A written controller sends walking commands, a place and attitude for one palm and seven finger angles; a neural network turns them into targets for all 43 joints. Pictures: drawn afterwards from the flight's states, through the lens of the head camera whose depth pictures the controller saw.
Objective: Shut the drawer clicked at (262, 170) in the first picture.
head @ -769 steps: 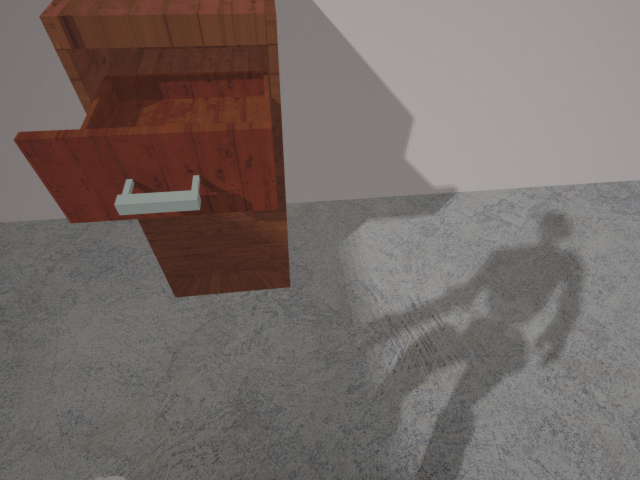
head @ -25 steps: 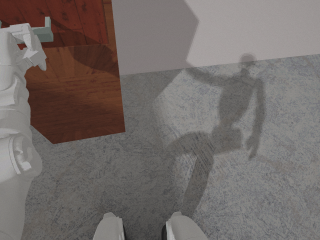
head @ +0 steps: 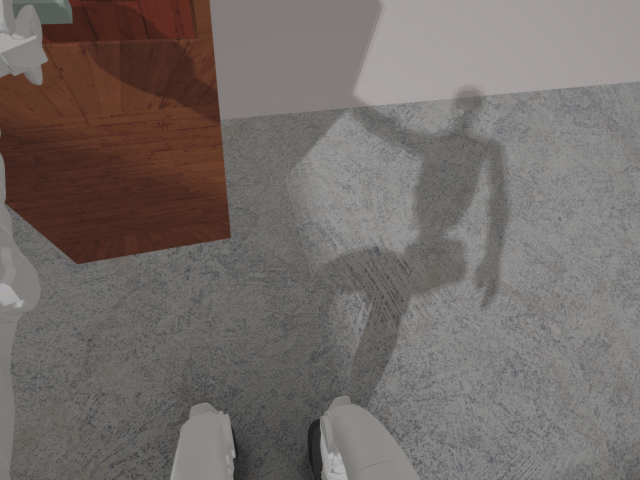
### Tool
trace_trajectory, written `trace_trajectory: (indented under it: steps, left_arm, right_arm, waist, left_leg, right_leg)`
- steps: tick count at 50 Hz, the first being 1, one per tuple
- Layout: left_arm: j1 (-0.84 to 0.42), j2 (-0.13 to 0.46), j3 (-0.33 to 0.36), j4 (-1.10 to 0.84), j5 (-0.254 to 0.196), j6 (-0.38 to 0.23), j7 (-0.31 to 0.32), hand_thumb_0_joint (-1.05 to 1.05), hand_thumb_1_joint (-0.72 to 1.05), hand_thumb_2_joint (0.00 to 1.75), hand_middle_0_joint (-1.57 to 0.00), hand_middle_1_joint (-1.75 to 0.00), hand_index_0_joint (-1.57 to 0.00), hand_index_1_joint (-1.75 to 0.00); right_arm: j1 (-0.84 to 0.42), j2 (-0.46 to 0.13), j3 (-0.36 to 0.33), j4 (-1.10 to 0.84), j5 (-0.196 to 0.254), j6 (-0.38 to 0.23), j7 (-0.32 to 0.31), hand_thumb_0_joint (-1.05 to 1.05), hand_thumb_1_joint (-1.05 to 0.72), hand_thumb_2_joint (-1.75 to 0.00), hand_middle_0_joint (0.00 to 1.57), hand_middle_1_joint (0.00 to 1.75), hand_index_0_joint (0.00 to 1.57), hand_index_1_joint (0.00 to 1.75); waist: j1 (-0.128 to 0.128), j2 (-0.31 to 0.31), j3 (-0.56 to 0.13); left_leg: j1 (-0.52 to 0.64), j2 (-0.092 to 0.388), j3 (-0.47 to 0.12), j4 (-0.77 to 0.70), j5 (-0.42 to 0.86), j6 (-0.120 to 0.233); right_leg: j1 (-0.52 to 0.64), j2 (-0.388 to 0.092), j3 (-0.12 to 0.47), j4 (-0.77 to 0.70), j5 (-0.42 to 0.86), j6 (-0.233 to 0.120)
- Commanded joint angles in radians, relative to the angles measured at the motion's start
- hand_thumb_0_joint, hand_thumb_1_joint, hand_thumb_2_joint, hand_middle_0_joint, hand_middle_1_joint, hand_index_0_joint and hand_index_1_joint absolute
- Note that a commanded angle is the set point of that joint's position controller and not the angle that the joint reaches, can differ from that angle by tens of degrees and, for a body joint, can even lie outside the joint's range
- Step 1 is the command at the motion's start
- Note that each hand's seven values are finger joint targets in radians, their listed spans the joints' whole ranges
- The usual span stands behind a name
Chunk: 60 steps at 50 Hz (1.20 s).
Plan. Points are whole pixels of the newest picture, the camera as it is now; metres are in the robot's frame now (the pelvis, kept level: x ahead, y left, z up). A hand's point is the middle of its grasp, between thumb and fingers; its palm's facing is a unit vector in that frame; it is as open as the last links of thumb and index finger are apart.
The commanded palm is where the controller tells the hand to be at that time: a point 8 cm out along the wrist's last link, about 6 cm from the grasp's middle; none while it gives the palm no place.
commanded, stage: pull the fist back off the drawer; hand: left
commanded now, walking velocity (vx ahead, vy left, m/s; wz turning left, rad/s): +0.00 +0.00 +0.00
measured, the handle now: out of the picture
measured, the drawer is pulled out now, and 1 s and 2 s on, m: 0.00 0.00 0.00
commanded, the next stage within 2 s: draw the hand back to the body in 0.72 s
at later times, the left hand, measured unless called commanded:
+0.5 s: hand (26, 40) +0.58 +0.23 +0.11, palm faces +0.12 -0.99 -0.01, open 3.1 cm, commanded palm +0.55 +0.24 +0.11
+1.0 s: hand (18, 65) +0.53 +0.22 +0.13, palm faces +0.12 -0.99 -0.02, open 3.3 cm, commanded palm +0.47 +0.26 +0.14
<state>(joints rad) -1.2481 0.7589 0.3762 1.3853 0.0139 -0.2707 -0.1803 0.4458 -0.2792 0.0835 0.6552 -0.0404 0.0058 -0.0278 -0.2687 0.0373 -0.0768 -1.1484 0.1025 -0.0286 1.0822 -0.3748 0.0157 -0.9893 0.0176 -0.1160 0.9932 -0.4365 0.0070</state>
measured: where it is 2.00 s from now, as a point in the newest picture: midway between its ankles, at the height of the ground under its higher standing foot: outside the picture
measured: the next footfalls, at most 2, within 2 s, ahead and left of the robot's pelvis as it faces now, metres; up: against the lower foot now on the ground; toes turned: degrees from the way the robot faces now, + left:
none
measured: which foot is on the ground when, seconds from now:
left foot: down 0.00-1.00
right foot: down 0.00-1.00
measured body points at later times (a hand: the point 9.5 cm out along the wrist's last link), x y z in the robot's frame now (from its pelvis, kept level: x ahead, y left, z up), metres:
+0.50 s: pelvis +0.00 +0.01 +0.00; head +0.16 +0.05 +0.42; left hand +0.56 +0.28 +0.12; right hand -0.05 -0.24 -0.09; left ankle +0.06 +0.11 -0.66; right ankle +0.01 -0.13 -0.66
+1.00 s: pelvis +0.05 +0.00 +0.03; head +0.16 +0.02 +0.47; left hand +0.52 +0.28 +0.13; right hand +0.06 -0.26 -0.08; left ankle +0.06 +0.11 -0.66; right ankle +0.01 -0.13 -0.66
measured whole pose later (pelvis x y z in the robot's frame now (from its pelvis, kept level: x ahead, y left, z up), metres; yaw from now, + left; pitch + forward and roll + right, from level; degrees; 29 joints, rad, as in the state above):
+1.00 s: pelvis +0.05 +0.00 +0.03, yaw -1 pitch +19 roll -3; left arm -0.69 0.47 0.42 0.88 -0.13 -0.28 -0.19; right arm 0.42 -0.26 0.00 0.61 0.01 0.10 0.02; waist -0.13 0.04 -0.12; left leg -0.83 0.10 0.05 0.92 -0.41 0.01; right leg -0.70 0.01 -0.05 0.83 -0.45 0.02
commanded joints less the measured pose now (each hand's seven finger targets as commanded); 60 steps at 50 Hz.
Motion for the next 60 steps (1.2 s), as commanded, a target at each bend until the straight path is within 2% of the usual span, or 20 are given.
trace_trajectory:
  steps: [1, 3, 9, 15, 19, 22, 23, 28, 31, 33, 35, 37, 39, 41, 43, 45, 48, 50, 52, 60]
  left_arm:
    - [-0.599, 0.208, 0.004, -0.261, -0.022, -0.059, 0.036, 0.0, 0.9, 0.9, -1.4, -1.6, -1.4, -1.6]
    - [-0.608, 0.227, 0.022, -0.276, -0.024, -0.059, 0.036, 0.0, 0.9, 0.9, -1.4, -1.6, -1.4, -1.6]
    - [-0.604, 0.213, 0.04, -0.259, -0.021, -0.049, 0.042, 0.0, 0.9, 0.9, -1.4, -1.6, -1.4, -1.6]
    - [-0.566, 0.246, 0.083, -0.245, -0.01, -0.042, 0.047, 0.0, 0.9, 0.9, -1.4, -1.6, -1.4, -1.6]
    - [-0.536, 0.174, 0.054, -0.284, -0.01, -0.043, 0.048, 0.0, 0.9, 0.9, -1.4, -1.6, -1.4, -1.6]
    - [-0.47, 0.166, 0.082, -0.339, -0.017, -0.05, 0.053, 0.0, 0.9, 0.9, -1.4, -1.6, -1.4, -1.6]
    - [-0.445, 0.111, 0.054, -0.35, -0.024, -0.049, 0.052, 0.0, 0.9, 0.9, -1.4, -1.6, -1.4, -1.6]
    - [-0.335, 0.118, 0.086, -0.394, -0.032, -0.058, 0.064, 0.0, 0.9, 0.9, -1.4, -1.6, -1.4, -1.6]
    - [-0.2, 0.126, 0.125, -0.416, -0.046, -0.076, 0.065, 0.0, 0.9, 0.9, -1.4, -1.6, -1.4, -1.6]
    - [-0.207, 0.081, 0.09, -0.425, -0.052, -0.087, 0.06, 0.0, 0.9, 0.9, -1.4, -1.6, -1.4, -1.6]
    - [-0.216, 0.091, 0.1, -0.425, -0.058, -0.097, 0.058, 0.0, 0.9, 0.9, -1.4, -1.6, -1.4, -1.6]
    - [-0.211, 0.097, 0.113, -0.479, -0.066, -0.123, 0.052, 0.0, 0.9, 0.9, -1.4, -1.6, -1.4, -1.6]
    - [-0.169, 0.055, 0.086, -0.443, -0.072, -0.126, 0.037, 0.0, 0.9, 0.9, -1.4, -1.6, -1.4, -1.6]
    - [-0.132, 0.067, 0.101, -0.447, -0.079, -0.13, 0.023, 0.0, 0.9, 0.9, -1.4, -1.6, -1.4, -1.6]
    - [-0.028, 0.001, 0.072, -0.552, -0.101, -0.129, 0.002, 0.0, 0.9, 0.9, -1.4, -1.6, -1.4, -1.6]
    - [0.106, -0.035, 0.068, -0.659, -0.139, -0.109, -0.011, 0.0, 0.9, 0.9, -1.4, -1.6, -1.4, -1.6]
    - [0.276, -0.087, 0.055, -0.765, -0.187, -0.052, -0.012, 0.0, 0.9, 0.9, -1.4, -1.6, -1.4, -1.6]
    - [0.337, -0.068, 0.078, -0.84, -0.207, -0.023, 0.001, 0.0, 0.9, 0.9, -1.4, -1.6, -1.4, -1.6]
    - [0.402, -0.081, 0.07, -0.971, -0.211, -0.021, 0.017, 0.0, 0.9, 0.9, -1.4, -1.6, -1.4, -1.6]
    - [0.593, -0.194, -0.009, -1.123, -0.258, 0.025, -0.003, 0.0, 0.9, 0.9, -1.4, -1.6, -1.4, -1.6]
  right_arm:
    - [0.214, -0.223, -0.066, -0.013, 0.006, -0.03, -0.025, 0.0, -0.9, -0.9, 0.2, 0.3, 0.2, 0.3]
    - [0.222, -0.221, -0.066, -0.013, 0.003, -0.039, -0.025, 0.0, -0.9, -0.9, 0.2, 0.3, 0.2, 0.3]
    - [0.23, -0.218, -0.072, -0.019, -0.002, -0.038, -0.014, 0.0, -0.9, -0.9, 0.2, 0.3, 0.2, 0.3]
    - [0.236, -0.22, -0.077, -0.031, -0.009, -0.021, -0.002, 0.0, -0.9, -0.9, 0.2, 0.3, 0.2, 0.3]
    - [0.231, -0.213, -0.088, -0.041, -0.011, -0.009, 0.011, 0.0, -0.9, -0.9, 0.2, 0.3, 0.2, 0.3]
    - [0.235, -0.213, -0.099, -0.046, -0.013, 0.001, 0.019, 0.0, -0.9, -0.9, 0.2, 0.3, 0.2, 0.3]
    - [0.228, -0.205, -0.104, -0.049, -0.01, 0.005, 0.024, 0.0, -0.9, -0.9, 0.2, 0.3, 0.2, 0.3]
    - [0.212, -0.2, -0.109, -0.061, -0.006, 0.023, 0.029, 0.0, -0.9, -0.9, 0.2, 0.3, 0.2, 0.3]
    - [0.201, -0.196, -0.113, -0.074, -0.004, 0.034, 0.034, 0.0, -0.9, -0.9, 0.2, 0.3, 0.2, 0.3]
    - [0.187, -0.188, -0.117, -0.073, 0.005, 0.043, 0.035, 0.0, -0.9, -0.9, 0.2, 0.3, 0.2, 0.3]
    - [0.183, -0.187, -0.12, -0.066, 0.009, 0.048, 0.031, 0.0, -0.9, -0.9, 0.2, 0.3, 0.2, 0.3]
    - [0.174, -0.184, -0.125, -0.065, 0.01, 0.049, 0.029, 0.0, -0.9, -0.9, 0.2, 0.3, 0.2, 0.3]
    - [0.171, -0.176, -0.125, -0.058, 0.013, 0.054, 0.03, 0.0, -0.9, -0.9, 0.2, 0.3, 0.2, 0.3]
    - [0.171, -0.179, -0.129, -0.057, 0.015, 0.062, 0.028, 0.0, -0.9, -0.9, 0.2, 0.3, 0.2, 0.3]
    - [0.148, -0.165, -0.137, -0.086, 0.024, 0.068, 0.034, 0.0, -0.9, -0.9, 0.2, 0.3, 0.2, 0.3]
    - [0.119, -0.158, -0.145, -0.108, 0.04, 0.072, 0.038, 0.0, -0.9, -0.9, 0.2, 0.3, 0.2, 0.3]
    - [0.075, -0.147, -0.148, -0.136, 0.063, 0.074, 0.038, 0.0, -0.9, -0.9, 0.2, 0.3, 0.2, 0.3]
    - [0.043, -0.146, -0.148, -0.149, 0.072, 0.069, 0.03, 0.0, -0.9, -0.9, 0.2, 0.3, 0.2, 0.3]
    - [0.01, -0.136, -0.144, -0.168, 0.077, 0.056, 0.023, 0.0, -0.9, -0.9, 0.2, 0.3, 0.2, 0.3]
    - [-0.114, -0.124, -0.131, -0.18, 0.093, 0.004, -0.002, 0.0, -0.9, -0.9, 0.2, 0.3, 0.2, 0.3]
  waist:
    - [-0.087, 0.262, -0.448]
    - [-0.077, 0.268, -0.48]
    - [-0.07, 0.235, -0.462]
    - [-0.05, 0.215, -0.455]
    - [-0.034, 0.257, -0.472]
    - [-0.001, 0.26, -0.532]
    - [0.0, 0.255, -0.531]
    - [0.037, 0.214, -0.513]
    - [0.077, 0.184, -0.53]
    - [0.059, 0.164, -0.487]
    - [0.055, 0.131, -0.462]
    - [0.071, 0.171, -0.513]
    - [0.065, 0.152, -0.476]
    - [0.076, 0.141, -0.494]
    - [0.119, 0.205, -0.572]
    - [0.147, 0.184, -0.604]
    - [0.17, 0.127, -0.547]
    - [0.18, 0.062, -0.485]
    - [0.192, 0.1, -0.484]
    - [0.197, 0.048, -0.337]
  left_leg:
    - [0.556, -0.022, -0.076, -0.143, -0.003, 0.028]
    - [0.566, -0.024, -0.073, -0.137, 0.019, 0.028]
    - [0.557, -0.03, -0.08, -0.139, 0.014, 0.022]
    - [0.542, -0.035, -0.081, -0.14, 0.023, 0.022]
    - [0.623, -0.033, -0.101, -0.158, 0.05, 0.011]
    - [0.702, -0.028, -0.11, -0.165, 0.133, 0.004]
    - [0.715, -0.031, -0.1, -0.165, 0.141, 0.004]
    - [0.718, -0.033, -0.075, -0.181, 0.193, 0.005]
    - [0.719, -0.038, -0.056, -0.183, 0.269, 0.006]
    - [0.712, -0.039, -0.042, -0.182, 0.283, 0.009]
    - [0.686, -0.042, -0.035, -0.183, 0.275, 0.014]
    - [0.732, -0.046, -0.027, -0.178, 0.334, 0.011]
    - [0.726, -0.047, -0.022, -0.176, 0.359, 0.011]
    - [0.733, -0.05, -0.019, -0.172, 0.403, 0.013]
    - [0.827, -0.051, -0.013, -0.182, 0.505, 0.006]
    - [0.875, -0.049, -0.008, -0.197, 0.578, 0.007]
    - [0.852, -0.057, 0.012, -0.227, 0.6, 0.015]
    - [0.799, -0.066, 0.03, -0.258, 0.544, 0.023]
    - [0.834, -0.072, 0.039, -0.276, 0.581, 0.025]
    - [0.885, -0.079, 0.037, -0.355, 0.477, 0.021]
  right_leg:
    - [-0.049, 0.042, 0.065, -0.165, 0.012, -0.01]
    - [-0.03, 0.043, 0.063, -0.162, 0.026, -0.011]
    - [-0.035, 0.045, 0.052, -0.157, 0.022, -0.014]
    - [-0.025, 0.045, 0.046, -0.152, 0.025, -0.017]
    - [-0.062, 0.043, 0.036, -0.142, 0.042, -0.023]
    - [-0.041, 0.044, 0.03, -0.139, 0.078, -0.029]
    - [-0.034, 0.047, 0.031, -0.149, 0.082, -0.027]
    - [0.037, 0.05, 0.034, -0.169, 0.109, -0.026]
    - [0.117, 0.055, 0.038, -0.177, 0.161, -0.029]
    - [0.123, 0.057, 0.045, -0.191, 0.184, -0.022]
    - [0.151, 0.057, 0.052, -0.198, 0.196, -0.019]
    - [0.179, 0.057, 0.059, -0.193, 0.248, -0.023]
    - [0.185, 0.057, 0.057, -0.195, 0.278, -0.021]
    - [0.216, 0.056, 0.061, -0.19, 0.327, -0.023]
    - [0.258, 0.057, 0.058, -0.189, 0.394, -0.028]
    - [0.323, 0.06, 0.056, -0.206, 0.453, -0.027]
    - [0.412, 0.056, 0.056, -0.236, 0.535, -0.019]
    - [0.493, 0.05, 0.063, -0.259, 0.574, -0.013]
    - [0.538, 0.041, 0.071, -0.269, 0.628, -0.014]
    - [0.577, 0.031, 0.06, -0.333, 0.559, -0.014]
